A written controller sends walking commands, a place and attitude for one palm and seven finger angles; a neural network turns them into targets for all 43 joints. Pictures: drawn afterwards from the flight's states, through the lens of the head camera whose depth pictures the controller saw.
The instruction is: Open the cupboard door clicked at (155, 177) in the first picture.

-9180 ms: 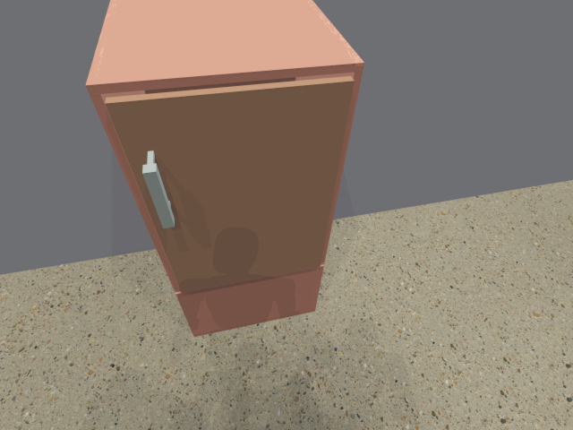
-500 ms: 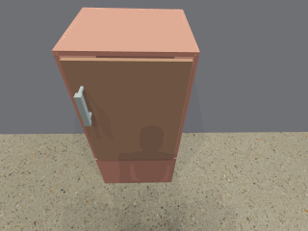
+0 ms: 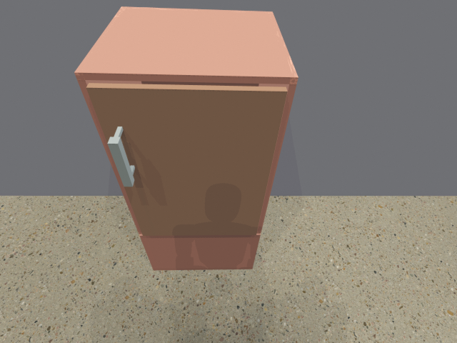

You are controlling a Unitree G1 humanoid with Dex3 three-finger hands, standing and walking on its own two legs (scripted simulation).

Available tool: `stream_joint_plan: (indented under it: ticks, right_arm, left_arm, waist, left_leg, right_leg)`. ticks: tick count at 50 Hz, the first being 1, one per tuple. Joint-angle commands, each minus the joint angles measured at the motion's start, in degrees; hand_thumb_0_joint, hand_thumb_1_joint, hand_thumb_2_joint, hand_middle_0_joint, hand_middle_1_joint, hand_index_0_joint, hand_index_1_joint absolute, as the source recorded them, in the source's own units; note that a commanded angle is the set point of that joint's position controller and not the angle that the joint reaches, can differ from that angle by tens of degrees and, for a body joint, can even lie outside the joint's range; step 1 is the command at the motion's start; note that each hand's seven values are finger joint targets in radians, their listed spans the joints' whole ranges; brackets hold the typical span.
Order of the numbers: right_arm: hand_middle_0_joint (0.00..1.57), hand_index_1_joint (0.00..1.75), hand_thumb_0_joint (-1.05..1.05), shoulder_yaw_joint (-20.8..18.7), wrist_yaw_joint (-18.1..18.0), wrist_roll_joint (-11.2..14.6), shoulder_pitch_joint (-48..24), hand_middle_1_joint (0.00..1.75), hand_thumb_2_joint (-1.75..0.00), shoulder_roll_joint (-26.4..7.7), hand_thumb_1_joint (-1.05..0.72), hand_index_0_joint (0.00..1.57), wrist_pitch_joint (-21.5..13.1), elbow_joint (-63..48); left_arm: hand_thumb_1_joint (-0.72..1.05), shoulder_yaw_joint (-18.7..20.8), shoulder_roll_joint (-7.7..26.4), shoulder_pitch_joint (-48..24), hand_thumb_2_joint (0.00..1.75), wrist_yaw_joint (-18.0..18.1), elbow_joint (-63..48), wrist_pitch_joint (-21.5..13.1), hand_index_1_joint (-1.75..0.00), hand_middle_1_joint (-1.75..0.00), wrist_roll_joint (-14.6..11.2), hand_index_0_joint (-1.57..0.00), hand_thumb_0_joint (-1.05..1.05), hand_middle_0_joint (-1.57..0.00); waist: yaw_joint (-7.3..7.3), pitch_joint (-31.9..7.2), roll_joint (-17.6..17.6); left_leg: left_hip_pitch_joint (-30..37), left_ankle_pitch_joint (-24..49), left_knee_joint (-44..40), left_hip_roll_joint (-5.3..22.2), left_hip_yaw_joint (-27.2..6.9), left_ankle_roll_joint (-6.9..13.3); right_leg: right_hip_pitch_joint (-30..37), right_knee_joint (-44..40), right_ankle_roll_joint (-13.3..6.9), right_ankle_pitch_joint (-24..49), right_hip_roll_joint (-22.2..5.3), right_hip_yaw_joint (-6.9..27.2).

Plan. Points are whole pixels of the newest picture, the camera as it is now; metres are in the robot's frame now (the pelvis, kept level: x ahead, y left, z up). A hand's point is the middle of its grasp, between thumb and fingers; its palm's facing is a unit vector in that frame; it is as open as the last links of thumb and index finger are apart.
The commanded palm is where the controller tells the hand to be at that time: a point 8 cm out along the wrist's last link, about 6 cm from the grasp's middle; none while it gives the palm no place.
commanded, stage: come to a stop and stand still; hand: left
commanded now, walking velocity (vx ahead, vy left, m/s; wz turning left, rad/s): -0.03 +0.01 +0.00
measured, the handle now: (124, 157) +0.50 +0.29 +0.00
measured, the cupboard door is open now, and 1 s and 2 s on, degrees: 0 0 0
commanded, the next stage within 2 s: look again from close up in 0.88 s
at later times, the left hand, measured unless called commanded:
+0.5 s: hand out of the picture -0.01 +0.17 -0.18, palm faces +0.03 -0.98 -0.19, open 7.4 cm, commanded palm none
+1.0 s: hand out of the picture -0.02 +0.15 -0.18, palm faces +0.04 -0.99 -0.14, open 7.4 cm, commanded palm none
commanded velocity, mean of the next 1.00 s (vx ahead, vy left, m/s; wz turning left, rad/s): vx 0.00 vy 0.00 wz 0.00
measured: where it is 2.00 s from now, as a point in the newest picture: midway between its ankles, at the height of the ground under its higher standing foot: outside the picture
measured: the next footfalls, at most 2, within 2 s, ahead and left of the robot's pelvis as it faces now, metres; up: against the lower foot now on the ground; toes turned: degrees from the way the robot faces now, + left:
none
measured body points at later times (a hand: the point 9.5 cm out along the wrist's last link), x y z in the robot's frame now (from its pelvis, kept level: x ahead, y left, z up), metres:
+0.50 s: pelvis -0.01 +0.01 +0.00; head -0.02 +0.00 +0.45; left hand -0.01 +0.23 -0.16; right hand -0.01 -0.21 -0.17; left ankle -0.01 +0.11 -0.74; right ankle +0.04 -0.12 -0.74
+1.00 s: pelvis -0.01 +0.00 +0.00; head -0.01 +0.00 +0.45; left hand -0.02 +0.20 -0.17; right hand -0.02 -0.21 -0.16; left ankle -0.01 +0.11 -0.74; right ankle +0.04 -0.12 -0.74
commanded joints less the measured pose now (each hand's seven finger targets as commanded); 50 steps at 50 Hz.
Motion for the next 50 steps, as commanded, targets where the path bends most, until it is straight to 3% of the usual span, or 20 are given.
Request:
stream_joint_plan:
  ticks: [1, 2, 3, 4, 6, 7, 9, 11, 15, 16, 20, 25, 28, 35, 50]
  right_arm:
    - [0.20, 0.30, 0.00, -1.10, 0.28, 0.72, -1.64, 0.30, -0.90, -7.55, -0.90, 0.20, -0.91, -6.64]
    - [0.20, 0.30, 0.00, -1.16, 0.00, 0.29, 2.89, 0.30, -0.90, -4.78, -0.90, 0.20, -1.11, -5.74]
    - [0.20, 0.30, 0.00, -1.33, -0.20, 0.29, 4.13, 0.30, -0.90, -5.13, -0.90, 0.20, -1.06, -5.31]
    - [0.20, 0.30, 0.00, -1.33, -0.24, 0.35, 3.82, 0.30, -0.90, -5.99, -0.90, 0.20, -0.72, -5.38]
    - [0.20, 0.30, 0.00, -1.52, -0.14, 0.16, 3.09, 0.30, -0.90, -6.43, -0.90, 0.20, -0.30, -5.90]
    - [0.20, 0.30, 0.00, -1.48, -0.01, 0.04, 2.85, 0.30, -0.90, -6.85, -0.90, 0.20, -0.11, -6.14]
    - [0.20, 0.30, 0.00, -1.56, 0.14, -0.15, 3.01, 0.30, -0.90, -7.55, -0.90, 0.20, 0.08, -6.50]
    - [0.20, 0.30, 0.00, -1.46, 0.21, -0.18, 3.07, 0.30, -0.90, -7.73, -0.90, 0.20, -0.01, -6.61]
    - [0.20, 0.30, 0.00, -1.30, 0.21, -0.16, 3.28, 0.30, -0.90, -8.33, -0.90, 0.20, -0.29, -6.83]
    - [0.20, 0.30, 0.00, -1.23, 0.14, -0.16, 3.52, 0.30, -0.90, -8.13, -0.90, 0.20, -0.40, -6.66]
    - [0.20, 0.30, 0.00, -1.03, 0.16, -0.11, 3.53, 0.30, -0.90, -8.24, -0.90, 0.20, -0.54, -6.12]
    - [0.20, 0.30, 0.00, -0.84, 0.14, -0.03, 4.03, 0.30, -0.90, -7.73, -0.90, 0.20, -0.58, -5.01]
    - [0.20, 0.30, 0.00, -0.76, 0.03, 0.00, 3.93, 0.30, -0.90, -7.48, -0.90, 0.20, -0.60, -4.36]
    - [0.20, 0.30, 0.00, -0.69, -0.09, 0.08, 4.10, 0.30, -0.90, -6.47, -0.90, 0.20, -0.37, -2.94]
    - [0.20, 0.30, 0.00, -0.83, -0.33, 0.08, 4.53, 0.30, -0.90, -5.38, -0.90, 0.20, -0.42, -1.60]
  left_arm:
    - [0.90, 0.23, 9.73, 4.55, 0.90, 1.68, 0.35, -1.66, -0.30, -0.30, 0.43, -0.20, 0.00, -0.20]
    - [0.90, 0.26, 8.00, 4.74, 0.90, 1.32, -0.80, -1.46, -0.30, -0.30, 0.03, -0.20, 0.00, -0.20]
    - [0.90, 0.09, 7.55, 4.28, 0.90, 1.13, -0.75, -1.40, -0.30, -0.30, -0.10, -0.20, 0.00, -0.20]
    - [0.90, -0.06, 7.34, 2.90, 0.90, 0.84, -0.97, -1.09, -0.30, -0.30, -0.18, -0.20, 0.00, -0.20]
    - [0.90, -0.11, 7.01, 1.17, 0.90, 0.50, -1.62, -0.44, -0.30, -0.30, -0.01, -0.20, 0.00, -0.20]
    - [0.90, -0.22, 6.61, 1.05, 0.90, 0.35, -1.84, -0.24, -0.30, -0.30, 0.02, -0.20, 0.00, -0.20]
    - [0.90, -0.20, 6.30, 1.29, 0.90, 0.20, -2.04, -0.09, -0.30, -0.30, 0.08, -0.20, 0.00, -0.20]
    - [0.90, -0.13, 6.62, 1.65, 0.90, 0.05, -2.20, 0.00, -0.30, -0.30, 0.20, -0.20, 0.00, -0.20]
    - [0.90, -0.12, 6.37, 2.27, 0.90, -0.10, -2.52, -0.18, -0.30, -0.30, 0.05, -0.20, 0.00, -0.20]
    - [0.90, -0.05, 6.58, 2.03, 0.90, -0.11, -2.60, -0.09, -0.30, -0.30, 0.03, -0.20, 0.00, -0.20]
    - [0.90, 0.03, 6.65, 1.93, 0.90, -0.17, -2.92, -0.34, -0.30, -0.30, -0.15, -0.20, 0.00, -0.20]
    - [0.90, 0.07, 6.70, 1.51, 0.90, -0.16, -2.75, -0.53, -0.30, -0.30, -0.31, -0.20, 0.00, -0.20]
    - [0.90, 0.17, 6.44, 1.41, 0.90, -0.13, -2.60, -0.47, -0.30, -0.30, -0.29, -0.20, 0.00, -0.20]
    - [0.90, 0.18, 5.82, 2.15, 0.90, -0.08, -1.58, -0.57, -0.30, -0.30, -0.34, -0.20, 0.00, -0.20]
    - [0.90, 0.37, 4.71, 3.00, 0.90, 0.07, -1.12, -0.68, -0.30, -0.30, -0.29, -0.20, 0.00, -0.20]
  waist:
    - [-0.96, 4.09, 4.00]
    - [-1.25, -1.91, 5.53]
    - [-1.40, -5.83, 4.09]
    - [-1.54, -5.69, 2.10]
    - [-1.52, 0.57, 1.21]
    - [-1.26, 3.29, -0.25]
    - [-1.15, 6.59, 0.56]
    - [-0.86, 7.87, 2.98]
    - [-0.55, 7.03, 1.21]
    - [-0.51, 6.48, 2.48]
    - [-0.51, 4.64, -0.70]
    - [-0.82, 3.27, -0.35]
    - [-0.69, 3.50, 1.75]
    - [-0.69, 3.78, 0.36]
    - [-0.63, 3.46, 0.97]
  left_leg:
    - [-8.30, 6.29, 1.58, 4.36, -2.48, -1.55]
    - [-5.68, 2.79, 0.09, 3.85, -3.29, -0.64]
    - [-4.86, 4.26, 0.74, 4.74, -4.11, -0.07]
    - [-5.07, 3.10, 0.17, 5.16, -4.73, 0.25]
    - [-7.87, -0.75, -2.09, 5.61, -5.94, 0.81]
    - [-10.22, -3.57, -3.32, 5.41, -6.57, 1.02]
    - [-12.87, -7.35, -5.47, 5.17, -7.39, 1.26]
    - [-14.09, -8.53, -7.27, 5.27, -7.98, 1.40]
    - [-14.07, -7.55, -7.94, 5.09, -8.11, 1.54]
    - [-13.48, -6.84, -8.56, 5.41, -8.14, 1.53]
    - [-11.67, -3.87, -7.10, 4.64, -7.18, 1.42]
    - [-9.34, -1.02, -6.14, 4.43, -6.26, 1.17]
    - [-9.68, -0.85, -6.46, 4.69, -6.22, 0.95]
    - [-8.77, -0.91, -5.93, 4.41, -5.49, 0.72]
    - [-7.71, 0.36, -5.86, 4.83, -4.90, 0.45]
  right_leg:
    - [0.29, 0.35, -2.15, 21.90, -8.08, 6.00]
    - [3.37, 2.05, -2.78, 18.50, -7.87, 7.33]
    - [4.70, 2.02, -2.89, 13.23, -7.06, 6.76]
    - [4.15, 1.04, -2.64, 5.85, -6.30, 6.26]
    - [-0.28, -0.54, -2.21, -4.16, -4.94, 5.99]
    - [-1.39, -1.17, -1.99, -7.14, -4.58, 5.89]
    - [-2.68, -1.31, -2.00, -9.09, -3.98, 6.09]
    - [-2.49, -0.86, -2.03, -7.81, -3.68, 5.74]
    - [-0.39, -0.77, -1.87, -4.49, -3.61, 5.84]
    - [0.10, -0.52, -1.86, -3.60, -3.58, 5.49]
    - [1.25, -1.71, -1.78, -2.80, -4.21, 6.20]
    - [1.49, -2.50, -1.83, -1.90, -4.78, 6.40]
    - [2.05, -2.29, -1.83, -0.85, -4.67, 6.09]
    - [1.68, -3.63, -1.95, -1.87, -4.86, 6.59]
    - [2.05, -4.06, -1.95, -0.01, -4.68, 6.41]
